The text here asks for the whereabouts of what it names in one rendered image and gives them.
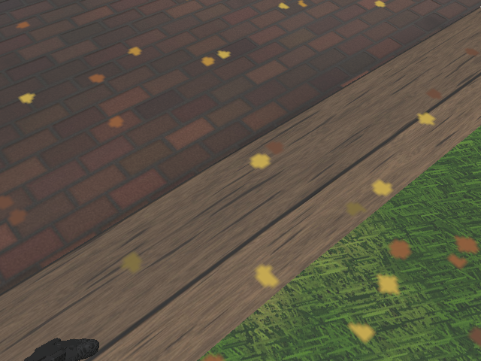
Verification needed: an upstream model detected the left robot hand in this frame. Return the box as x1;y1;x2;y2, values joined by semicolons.
24;338;99;361

